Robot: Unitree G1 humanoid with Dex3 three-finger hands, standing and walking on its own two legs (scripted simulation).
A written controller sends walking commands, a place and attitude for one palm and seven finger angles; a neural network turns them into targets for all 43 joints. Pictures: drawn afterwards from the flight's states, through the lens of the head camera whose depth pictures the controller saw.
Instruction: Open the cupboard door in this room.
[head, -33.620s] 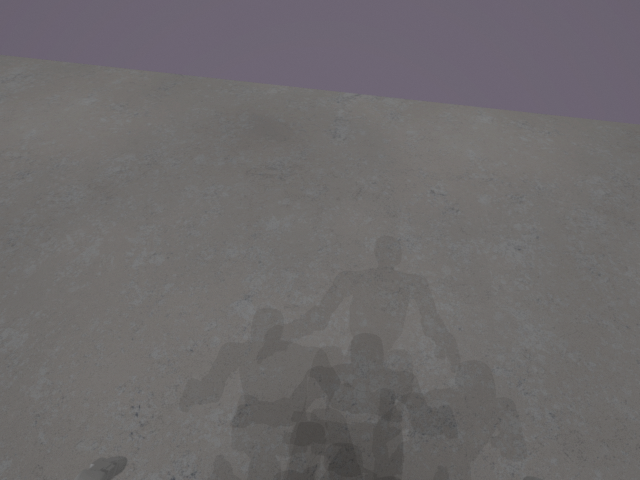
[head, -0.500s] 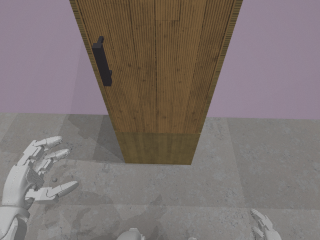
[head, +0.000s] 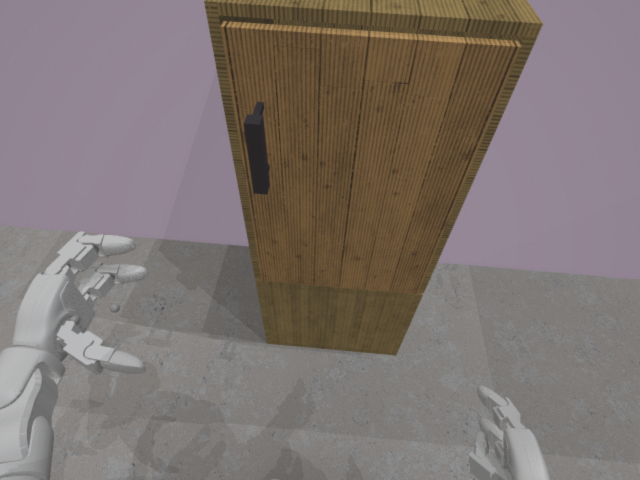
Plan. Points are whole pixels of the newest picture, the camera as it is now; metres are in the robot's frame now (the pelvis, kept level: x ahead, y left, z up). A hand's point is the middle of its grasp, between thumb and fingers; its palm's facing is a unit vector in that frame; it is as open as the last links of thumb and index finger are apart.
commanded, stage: raise the hand with hooked fingers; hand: left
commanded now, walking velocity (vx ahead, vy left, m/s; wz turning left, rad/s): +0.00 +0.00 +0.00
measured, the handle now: (260, 149) +0.56 +0.15 +0.09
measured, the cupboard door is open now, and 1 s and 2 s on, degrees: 0 0 0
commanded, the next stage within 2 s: move the hooked fingers beside the handle in 0.72 s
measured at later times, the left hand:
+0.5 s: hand (124, 279) +0.30 +0.25 +0.11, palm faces +0.02 -1.00 -0.04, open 14.0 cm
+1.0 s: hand (143, 272) +0.31 +0.24 +0.11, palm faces +0.05 -1.00 -0.02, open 14.0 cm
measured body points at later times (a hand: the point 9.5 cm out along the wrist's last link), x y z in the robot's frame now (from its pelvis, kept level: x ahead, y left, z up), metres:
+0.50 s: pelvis +0.00 -0.02 +0.01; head +0.02 -0.02 +0.46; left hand +0.29 +0.31 +0.11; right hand +0.15 -0.27 -0.07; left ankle +0.02 +0.07 -0.71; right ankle -0.02 -0.13 -0.71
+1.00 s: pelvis -0.01 -0.04 +0.01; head +0.02 -0.05 +0.46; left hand +0.30 +0.29 +0.11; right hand +0.15 -0.29 -0.08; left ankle +0.02 +0.07 -0.71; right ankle -0.02 -0.13 -0.71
